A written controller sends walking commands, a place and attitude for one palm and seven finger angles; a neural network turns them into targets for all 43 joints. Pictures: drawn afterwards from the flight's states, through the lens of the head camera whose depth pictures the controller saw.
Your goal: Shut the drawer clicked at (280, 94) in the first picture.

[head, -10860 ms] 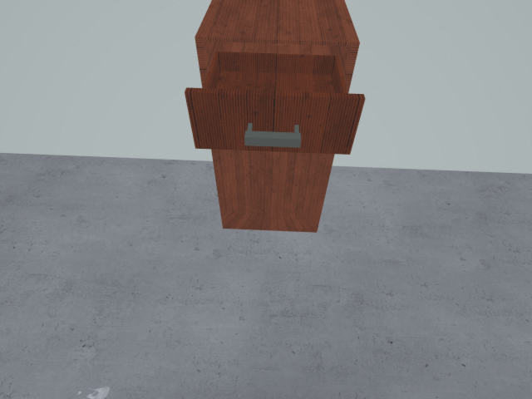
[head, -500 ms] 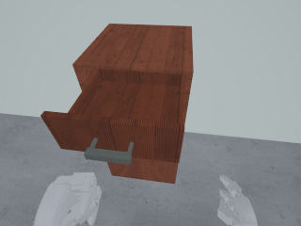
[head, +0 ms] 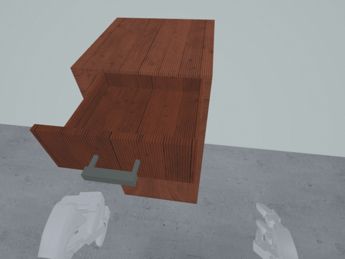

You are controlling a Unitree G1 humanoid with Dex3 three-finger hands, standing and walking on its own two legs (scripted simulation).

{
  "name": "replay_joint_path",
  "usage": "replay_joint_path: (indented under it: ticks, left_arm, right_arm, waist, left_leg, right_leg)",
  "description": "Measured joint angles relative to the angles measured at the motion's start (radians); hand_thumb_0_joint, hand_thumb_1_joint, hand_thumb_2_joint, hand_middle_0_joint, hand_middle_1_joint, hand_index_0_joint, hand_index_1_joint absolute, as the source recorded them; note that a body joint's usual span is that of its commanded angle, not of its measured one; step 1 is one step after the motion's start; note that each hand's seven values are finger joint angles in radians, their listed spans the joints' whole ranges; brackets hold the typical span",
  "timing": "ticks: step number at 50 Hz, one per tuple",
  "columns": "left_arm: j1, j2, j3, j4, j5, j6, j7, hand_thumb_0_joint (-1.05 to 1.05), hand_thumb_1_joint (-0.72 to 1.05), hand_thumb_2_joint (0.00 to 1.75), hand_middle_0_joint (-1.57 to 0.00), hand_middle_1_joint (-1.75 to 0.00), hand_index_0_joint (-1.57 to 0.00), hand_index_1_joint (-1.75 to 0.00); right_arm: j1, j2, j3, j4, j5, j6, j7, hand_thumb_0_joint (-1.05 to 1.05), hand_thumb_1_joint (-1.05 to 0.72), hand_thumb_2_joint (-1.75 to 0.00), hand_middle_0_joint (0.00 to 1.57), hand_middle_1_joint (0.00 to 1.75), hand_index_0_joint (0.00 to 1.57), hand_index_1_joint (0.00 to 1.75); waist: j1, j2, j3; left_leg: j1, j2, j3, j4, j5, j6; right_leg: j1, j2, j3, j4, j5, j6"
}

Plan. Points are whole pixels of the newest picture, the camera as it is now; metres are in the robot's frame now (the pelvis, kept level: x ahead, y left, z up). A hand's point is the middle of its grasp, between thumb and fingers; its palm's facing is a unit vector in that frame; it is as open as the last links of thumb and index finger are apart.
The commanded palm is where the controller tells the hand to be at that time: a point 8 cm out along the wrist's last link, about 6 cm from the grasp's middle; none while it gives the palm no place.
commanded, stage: bring the fist close to the handle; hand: left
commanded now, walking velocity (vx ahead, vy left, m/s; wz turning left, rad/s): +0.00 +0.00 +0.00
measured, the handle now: (112, 168) +0.32 +0.17 +0.05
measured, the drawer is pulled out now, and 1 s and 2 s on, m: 0.26 0.26 0.21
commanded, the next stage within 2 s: push the drawer shut in 1.08 s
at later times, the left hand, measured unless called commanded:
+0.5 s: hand (110, 219) +0.19 +0.14 +0.07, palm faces -0.08 -1.00 -0.02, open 3.3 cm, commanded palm +0.17 +0.20 +0.06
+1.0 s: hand (115, 210) +0.21 +0.14 +0.05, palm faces -0.07 -1.00 -0.01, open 3.3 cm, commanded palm +0.19 +0.19 +0.05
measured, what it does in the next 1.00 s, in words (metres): stands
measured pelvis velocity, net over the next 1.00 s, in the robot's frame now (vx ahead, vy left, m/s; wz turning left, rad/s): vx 0.01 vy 0.03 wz -0.02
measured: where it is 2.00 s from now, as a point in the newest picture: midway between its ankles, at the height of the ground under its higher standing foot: outside the picture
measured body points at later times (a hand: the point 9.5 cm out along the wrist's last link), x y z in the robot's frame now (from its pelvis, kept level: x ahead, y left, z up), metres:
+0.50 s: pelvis +0.00 +0.01 -0.01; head +0.04 +0.00 +0.44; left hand +0.19 +0.19 +0.07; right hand +0.19 -0.22 -0.08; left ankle +0.01 +0.10 -0.71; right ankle +0.00 -0.06 -0.71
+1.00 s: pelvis +0.01 +0.03 -0.03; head +0.05 +0.02 +0.42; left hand +0.21 +0.19 +0.05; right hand +0.17 -0.21 -0.10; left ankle +0.01 +0.10 -0.71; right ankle +0.00 -0.06 -0.71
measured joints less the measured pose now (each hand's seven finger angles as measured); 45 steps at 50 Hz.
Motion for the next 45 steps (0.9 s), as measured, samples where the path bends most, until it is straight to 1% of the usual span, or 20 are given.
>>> replay_joint_path:
  ticks: [10, 14, 18, 21, 31, 36, 41, 45]
  left_arm:
    - [-0.035, -0.003, 0.054, 0.122, -0.020, -0.058, -0.028, 0.01, 0.90, 0.90, -1.39, -1.60, -1.40, -1.60]
    - [-0.029, -0.019, 0.035, 0.140, -0.020, -0.092, -0.035, 0.01, 0.90, 0.90, -1.39, -1.60, -1.40, -1.60]
    - [-0.044, -0.026, 0.009, 0.160, -0.007, -0.127, -0.035, 0.01, 0.90, 0.90, -1.39, -1.60, -1.40, -1.60]
    - [-0.065, -0.029, -0.005, 0.180, 0.002, -0.142, -0.027, 0.01, 0.90, 0.90, -1.39, -1.60, -1.40, -1.60]
    - [-0.167, -0.033, -0.035, 0.247, 0.028, -0.156, 0.024, 0.01, 0.90, 0.90, -1.40, -1.60, -1.40, -1.60]
    - [-0.216, -0.039, -0.051, 0.279, 0.041, -0.150, 0.043, 0.01, 0.90, 0.90, -1.40, -1.60, -1.40, -1.60]
    - [-0.218, -0.036, -0.065, 0.263, 0.052, -0.126, 0.071, 0.01, 0.90, 0.90, -1.39, -1.60, -1.40, -1.60]
    - [-0.188, -0.033, -0.059, 0.230, 0.054, -0.123, 0.092, 0.01, 0.90, 0.90, -1.39, -1.60, -1.40, -1.60]
  right_arm:
    - [0.003, -0.006, -0.015, 0.028, -0.002, 0.017, 0.001, 0.01, -0.90, -0.90, 0.20, 0.30, 0.20, 0.29]
    - [-0.001, -0.011, -0.023, 0.024, -0.005, 0.008, 0.005, 0.01, -0.90, -0.90, 0.20, 0.30, 0.20, 0.29]
    - [-0.011, -0.009, -0.025, 0.016, -0.010, 0.009, 0.008, 0.01, -0.90, -0.90, 0.20, 0.30, 0.20, 0.29]
    - [-0.019, -0.003, -0.022, 0.007, -0.013, 0.018, 0.011, 0.01, -0.90, -0.90, 0.20, 0.30, 0.20, 0.29]
    - [-0.019, 0.006, 0.000, -0.024, -0.025, 0.051, 0.018, 0.01, -0.90, -0.90, 0.20, 0.30, 0.20, 0.29]
    - [-0.008, 0.006, 0.005, -0.033, -0.028, 0.071, 0.023, 0.01, -0.90, -0.90, 0.20, 0.30, 0.20, 0.29]
    - [0.013, 0.007, 0.003, -0.046, -0.027, 0.096, 0.026, 0.01, -0.90, -0.90, 0.20, 0.30, 0.20, 0.29]
    - [0.027, 0.008, 0.000, -0.056, -0.025, 0.114, 0.028, 0.01, -0.90, -0.90, 0.20, 0.30, 0.20, 0.29]
  waist:
    - [-0.013, -0.018, -0.013]
    - [-0.015, -0.014, -0.013]
    - [-0.015, -0.017, -0.010]
    - [-0.016, -0.020, -0.008]
    - [-0.026, -0.018, -0.017]
    - [-0.033, -0.019, -0.029]
    - [-0.037, -0.020, -0.038]
    - [-0.038, -0.019, -0.049]
  left_leg:
    - [-0.023, 0.003, 0.006, -0.001, -0.010, -0.007]
    - [-0.041, -0.001, 0.007, 0.010, -0.016, -0.002]
    - [-0.070, -0.006, 0.010, 0.029, -0.021, 0.004]
    - [-0.096, -0.008, 0.013, 0.049, -0.026, 0.008]
    - [-0.193, -0.011, 0.017, 0.135, -0.054, 0.021]
    - [-0.235, -0.011, 0.025, 0.170, -0.068, 0.027]
    - [-0.243, -0.009, 0.034, 0.180, -0.078, 0.031]
    - [-0.234, -0.008, 0.038, 0.175, -0.082, 0.033]
  right_leg:
    - [-0.030, 0.003, 0.007, 0.008, -0.012, 0.000]
    - [-0.048, -0.001, 0.008, 0.020, -0.018, 0.002]
    - [-0.078, -0.008, 0.009, 0.044, -0.026, 0.005]
    - [-0.106, -0.011, 0.010, 0.067, -0.031, 0.007]
    - [-0.199, -0.019, 0.007, 0.148, -0.057, 0.015]
    - [-0.243, -0.022, 0.013, 0.185, -0.070, 0.020]
    - [-0.255, -0.021, 0.022, 0.197, -0.077, 0.025]
    - [-0.247, -0.019, 0.027, 0.192, -0.078, 0.027]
